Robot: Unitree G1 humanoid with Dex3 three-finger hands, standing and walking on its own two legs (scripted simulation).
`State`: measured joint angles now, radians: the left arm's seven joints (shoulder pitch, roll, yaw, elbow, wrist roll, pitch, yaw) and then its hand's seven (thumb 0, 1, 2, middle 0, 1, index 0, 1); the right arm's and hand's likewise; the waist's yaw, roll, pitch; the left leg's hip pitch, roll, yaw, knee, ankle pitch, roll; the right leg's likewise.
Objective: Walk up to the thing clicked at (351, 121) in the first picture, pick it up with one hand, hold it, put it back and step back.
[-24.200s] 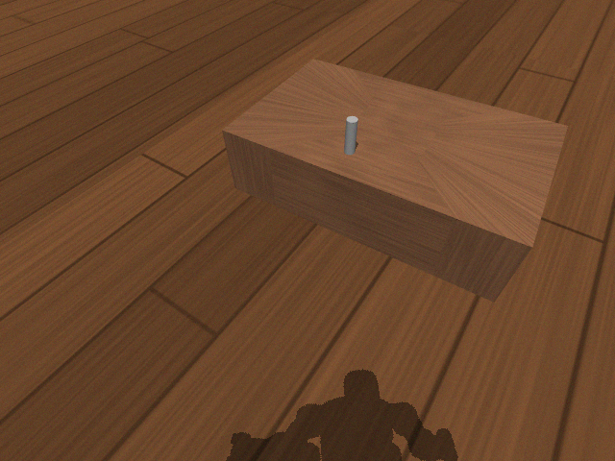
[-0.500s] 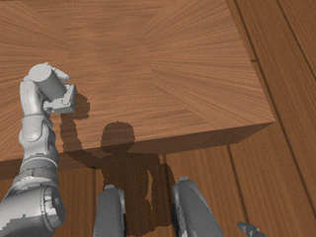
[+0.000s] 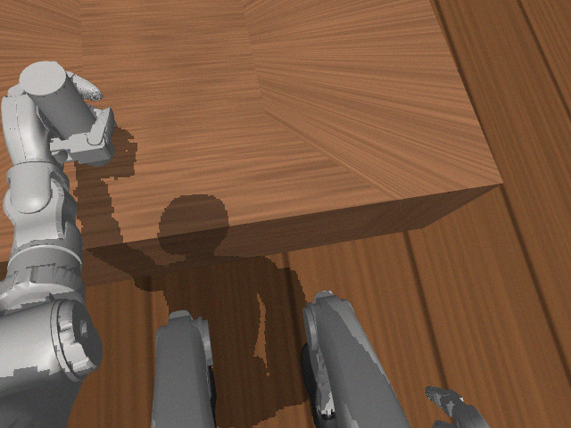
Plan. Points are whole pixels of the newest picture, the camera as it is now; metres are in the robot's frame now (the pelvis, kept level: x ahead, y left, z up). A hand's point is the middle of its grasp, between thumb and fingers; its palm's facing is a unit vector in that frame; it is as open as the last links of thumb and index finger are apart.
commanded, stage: crouch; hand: left
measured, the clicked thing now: (75, 121) +0.52 +0.21 +0.01
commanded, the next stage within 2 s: lower in 0.02 s
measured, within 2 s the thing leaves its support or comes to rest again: rests again in 1.30 s
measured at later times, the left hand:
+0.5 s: hand (112, 143) +0.53 +0.19 -0.06, palm faces +0.09 -0.99 -0.06, open 5.7 cm
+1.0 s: hand (122, 152) +0.54 +0.19 -0.11, palm faces +0.08 -0.99 -0.08, open 5.7 cm
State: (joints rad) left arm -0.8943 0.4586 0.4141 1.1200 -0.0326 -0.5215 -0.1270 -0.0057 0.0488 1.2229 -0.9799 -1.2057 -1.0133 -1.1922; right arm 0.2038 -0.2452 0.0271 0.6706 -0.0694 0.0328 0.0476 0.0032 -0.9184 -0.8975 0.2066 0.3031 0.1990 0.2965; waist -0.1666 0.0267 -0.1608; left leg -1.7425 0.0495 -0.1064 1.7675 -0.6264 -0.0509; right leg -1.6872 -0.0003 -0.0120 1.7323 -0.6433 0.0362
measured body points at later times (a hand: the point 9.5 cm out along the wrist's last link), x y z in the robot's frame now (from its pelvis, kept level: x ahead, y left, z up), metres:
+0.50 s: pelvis -0.01 +0.00 -0.06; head +0.21 +0.03 +0.34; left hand +0.52 +0.25 -0.06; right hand +0.05 -0.27 -0.18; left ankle +0.07 +0.14 -0.49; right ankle +0.07 -0.14 -0.49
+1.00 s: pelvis -0.02 +0.00 -0.11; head +0.21 +0.03 +0.28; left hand +0.53 +0.25 -0.10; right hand +0.01 -0.27 -0.23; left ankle +0.07 +0.14 -0.49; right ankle +0.07 -0.14 -0.49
